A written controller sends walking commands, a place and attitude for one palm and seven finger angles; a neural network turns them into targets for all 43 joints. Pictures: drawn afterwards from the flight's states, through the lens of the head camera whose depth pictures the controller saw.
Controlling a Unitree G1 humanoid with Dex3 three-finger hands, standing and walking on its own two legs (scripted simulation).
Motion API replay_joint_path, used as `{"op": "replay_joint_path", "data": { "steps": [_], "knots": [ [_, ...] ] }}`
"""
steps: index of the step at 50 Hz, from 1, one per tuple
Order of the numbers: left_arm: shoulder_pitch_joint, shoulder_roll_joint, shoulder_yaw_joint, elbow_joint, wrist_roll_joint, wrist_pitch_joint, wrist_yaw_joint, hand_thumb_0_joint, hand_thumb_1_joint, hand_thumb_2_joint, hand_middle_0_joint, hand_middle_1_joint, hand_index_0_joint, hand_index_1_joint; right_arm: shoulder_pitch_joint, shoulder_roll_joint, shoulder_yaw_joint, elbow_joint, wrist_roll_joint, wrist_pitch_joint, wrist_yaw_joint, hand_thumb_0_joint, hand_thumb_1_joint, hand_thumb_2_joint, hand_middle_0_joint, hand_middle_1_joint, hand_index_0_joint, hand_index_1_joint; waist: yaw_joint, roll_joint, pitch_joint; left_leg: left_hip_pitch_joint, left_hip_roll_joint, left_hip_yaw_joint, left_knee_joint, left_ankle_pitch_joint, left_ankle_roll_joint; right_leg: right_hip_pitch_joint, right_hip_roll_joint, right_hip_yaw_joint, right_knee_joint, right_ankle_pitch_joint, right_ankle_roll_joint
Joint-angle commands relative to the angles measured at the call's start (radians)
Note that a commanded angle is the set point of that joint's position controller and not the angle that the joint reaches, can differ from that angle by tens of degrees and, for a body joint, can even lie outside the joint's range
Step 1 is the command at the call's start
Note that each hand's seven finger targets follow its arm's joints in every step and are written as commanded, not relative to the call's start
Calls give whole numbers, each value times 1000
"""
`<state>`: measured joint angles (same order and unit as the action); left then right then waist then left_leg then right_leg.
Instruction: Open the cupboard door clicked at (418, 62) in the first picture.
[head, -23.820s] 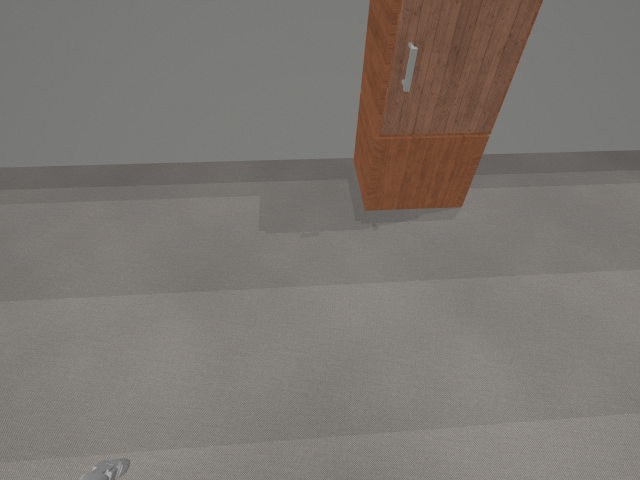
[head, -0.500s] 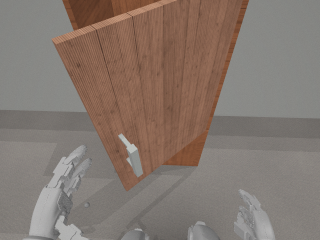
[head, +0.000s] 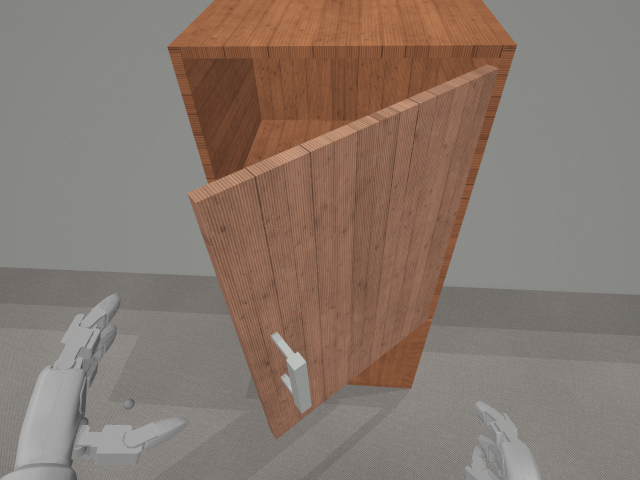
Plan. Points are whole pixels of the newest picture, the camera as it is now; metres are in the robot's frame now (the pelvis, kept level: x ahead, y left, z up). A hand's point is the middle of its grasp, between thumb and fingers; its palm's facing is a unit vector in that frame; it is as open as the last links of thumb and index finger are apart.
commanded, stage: draw the hand back to the body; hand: left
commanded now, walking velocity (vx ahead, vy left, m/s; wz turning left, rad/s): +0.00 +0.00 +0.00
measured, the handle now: (291, 373) +0.28 +0.08 -0.05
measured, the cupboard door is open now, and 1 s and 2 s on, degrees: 42 42 42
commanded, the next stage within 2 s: step back with the hand held close in 0.76 s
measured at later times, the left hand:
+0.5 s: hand (48, 319) +0.20 +0.26 +0.20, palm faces +0.47 -0.77 -0.43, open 8.0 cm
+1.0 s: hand (60, 335) +0.19 +0.25 +0.19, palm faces +0.44 -0.78 -0.45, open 7.4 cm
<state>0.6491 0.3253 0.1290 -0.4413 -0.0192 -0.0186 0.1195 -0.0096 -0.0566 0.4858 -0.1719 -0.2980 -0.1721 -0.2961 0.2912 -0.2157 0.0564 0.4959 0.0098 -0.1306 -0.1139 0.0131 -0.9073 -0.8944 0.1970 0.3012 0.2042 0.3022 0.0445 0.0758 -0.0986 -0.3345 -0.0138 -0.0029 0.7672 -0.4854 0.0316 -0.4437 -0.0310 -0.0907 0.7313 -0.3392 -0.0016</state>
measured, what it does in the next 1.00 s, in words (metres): stands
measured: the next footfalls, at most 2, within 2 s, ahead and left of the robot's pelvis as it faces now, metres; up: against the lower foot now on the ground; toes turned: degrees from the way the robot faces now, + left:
right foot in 1.84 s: -0.12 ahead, -0.12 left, +0.00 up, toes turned -1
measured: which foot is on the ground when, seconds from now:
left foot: down 0.00-1.00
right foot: down 0.00-1.00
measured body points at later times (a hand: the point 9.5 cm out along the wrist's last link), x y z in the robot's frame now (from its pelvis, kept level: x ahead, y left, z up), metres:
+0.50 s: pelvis +0.00 -0.01 +0.03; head -0.01 -0.03 +0.48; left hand +0.17 +0.29 +0.23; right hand +0.19 -0.23 -0.05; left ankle -0.05 +0.10 -0.71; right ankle +0.02 -0.12 -0.71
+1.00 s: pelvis -0.02 -0.02 +0.03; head -0.02 -0.03 +0.48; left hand +0.16 +0.28 +0.22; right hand +0.17 -0.24 -0.05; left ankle -0.05 +0.10 -0.71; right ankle +0.02 -0.12 -0.71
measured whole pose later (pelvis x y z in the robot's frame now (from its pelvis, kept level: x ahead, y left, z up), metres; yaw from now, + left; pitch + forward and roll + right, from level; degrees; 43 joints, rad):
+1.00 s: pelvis -0.02 -0.02 +0.03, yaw -1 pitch -3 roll -1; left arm 0.44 0.36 0.39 -0.37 -0.02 -0.15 0.11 0.01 0.89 0.90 -0.21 -0.30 -0.21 -0.30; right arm 0.18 -0.23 0.03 0.63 -0.02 -0.11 -0.07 0.01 -0.91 -0.89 0.20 0.30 0.21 0.30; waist 0.04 0.06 0.03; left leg -0.09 0.02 0.01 0.45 -0.31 0.01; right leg -0.18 0.02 -0.09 0.37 -0.14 -0.03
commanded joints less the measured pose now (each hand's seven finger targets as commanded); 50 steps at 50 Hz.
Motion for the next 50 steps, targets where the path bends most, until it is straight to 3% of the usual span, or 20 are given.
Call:
{"op": "replay_joint_path", "data": {
  "steps": [1, 4, 9, 13, 19, 21, 24, 28, 32, 35, 43, 44, 45, 46, 47, 48, 49, 50],
  "knots": [
    [-86, 143, 155, -223, 0, -66, 31, 0, 270, 630, -178, -300, -178, -300, -108, -108, -43, -137, -1, -73, -7, 0, -900, -900, 200, 300, 200, 300, 6, -20, -10, -27, 38, -42, -219, 443, -33, 223, 4, 27, -139, 200, -21],
    [-112, 151, 175, -231, 1, -74, 29, 0, 375, 675, -181, -300, -181, -300, -118, -111, -43, -111, -2, -87, 1, 0, -900, -900, 200, 300, 200, 300, 12, 12, -12, 35, 44, -39, -252, 533, -43, 266, 3, 26, -173, 252, -22],
    [-157, 179, 241, -213, -5, -87, 28, 0, 550, 750, -187, -300, -187, -300, -141, -112, -45, -76, -9, -95, 14, 0, -900, -900, 200, 300, 200, 300, 22, 6, 14, 88, 48, -35, -307, 600, -53, 326, 6, 24, -222, 302, -23],
    [-206, 204, 299, -211, -14, -104, 25, 0, 690, 810, -192, -300, -192, -300, -157, -110, -48, -59, -11, -92, 20, 0, -900, -900, 200, 300, 200, 300, 27, -19, 22, 120, 47, -23, -348, 577, -49, 365, 10, 28, -261, 312, -21],
    [-295, 246, 372, -204, -23, -128, 23, 0, 900, 900, -200, -300, -200, -300, -188, -114, -56, -31, -14, -85, 22, 0, -900, -900, 200, 300, 200, 300, 32, 10, 43, 156, 45, -7, -390, 532, -37, 401, 9, 41, -314, 313, -26],
    [-241, 180, 325, -137, -28, -124, 11, 0, 900, 900, -200, -300, -200, -300, -186, -113, -58, -25, -12, -77, 31, 0, -900, -900, 200, 300, 200, 300, 27, -27, 77, 158, 46, -3, -399, 520, -30, 390, 11, 40, -328, 307, -21],
    [-234, 160, 299, -116, -27, -127, -1, 0, 900, 900, -200, -300, -200, -300, -195, -121, -67, -18, -11, -66, 38, 0, -900, -900, 200, 300, 200, 300, 27, -20, 75, 169, 48, 2, -410, 517, -24, 402, 10, 43, -344, 307, -21],
    [-255, 205, 331, -179, -23, -140, 3, 0, 900, 900, -200, -300, -200, -300, -207, -118, -70, -25, -15, -63, 39, 0, -900, -900, 200, 300, 200, 300, 34, -20, 17, 188, 40, 7, -417, 501, -17, 439, 12, 53, -349, 319, -19],
    [-271, 232, 353, -202, -20, -146, 11, 0, 900, 900, -200, -300, -200, -300, -219, -110, -69, -25, -17, -69, 31, 0, -900, -900, 200, 300, 200, 300, 37, 0, 19, 197, 32, 14, -422, 461, -12, 444, 11, 63, -369, 305, -21],
    [-290, 219, 338, -180, -17, -145, 11, 0, 900, 900, -200, -300, -200, -300, -224, -107, -66, -13, -16, -73, 28, 0, -900, -900, 200, 300, 200, 300, 28, 25, 82, 191, 31, 13, -430, 418, -13, 411, 13, 67, -392, 265, -23],
    [-282, 192, 318, -128, -21, -150, 3, 0, 900, 900, -200, -300, -200, -300, -226, -107, -71, -4, -16, -77, 30, 0, -900, -900, 200, 300, 200, 300, 30, -43, 104, 194, 31, 18, -442, 371, -2, 402, 15, 69, -419, 208, -15],
    [-369, 207, 313, -141, -19, -153, 5, 0, 900, 900, -200, -300, -200, -300, -233, -112, -70, 5, -17, -76, 27, 0, -900, -900, 200, 300, 200, 300, 23, -28, 100, 199, 28, 18, -442, 361, 0, 399, 11, 73, -426, 197, -17],
    [-434, 324, 446, -161, -4, -189, 22, 0, 900, 900, -200, -300, -200, -300, -201, -134, -72, -37, -13, -52, 20, 0, -900, -900, 200, 300, 200, 300, -27, -106, 179, 112, 43, -22, -403, 287, 3, 302, -31, 189, -475, 222, -19],
    [-320, 243, 391, -77, -4, -186, 11, 0, 900, 900, -200, -300, -200, -300, -198, -122, -76, -19, -17, -33, 24, 0, -900, -900, 200, 300, 200, 300, -30, -150, 140, 129, 37, -20, -364, 273, 7, 286, -63, 197, -488, 210, -25],
    [-277, 227, 369, -78, -3, -179, 6, 0, 900, 900, -200, -300, -200, -300, -210, -121, -77, -27, -17, -22, 30, 0, -900, -900, 200, 300, 200, 300, -30, -156, 128, 152, 31, -9, -339, 279, 8, 258, -76, 209, -503, 200, -27],
    [-272, 225, 360, -112, -1, -185, 5, 0, 900, 900, -200, -300, -200, -300, -211, -124, -75, -32, -20, -15, 32, 0, -900, -900, 200, 300, 200, 300, -33, -137, 100, 151, 28, -3, -329, 287, 4, 257, -89, 204, -497, 201, -32],
    [-264, 238, 373, -149, 0, -199, 9, 0, 900, 900, -200, -300, -200, -300, -216, -126, -78, -31, -24, -12, 28, 0, -900, -900, 200, 300, 200, 300, -29, -43, 65, 145, 31, -4, -339, 327, 1, 285, -98, 189, -461, 276, -42],
    [-215, 234, 374, -144, -3, -202, 13, 0, 900, 900, -200, -300, -200, -300, -210, -125, -77, -35, -24, -7, 28, 0, -900, -900, 200, 300, 200, 300, -30, -31, 26, 145, 37, -7, -354, 352, -4, 308, -93, 179, -434, 306, -39]
  ]
}}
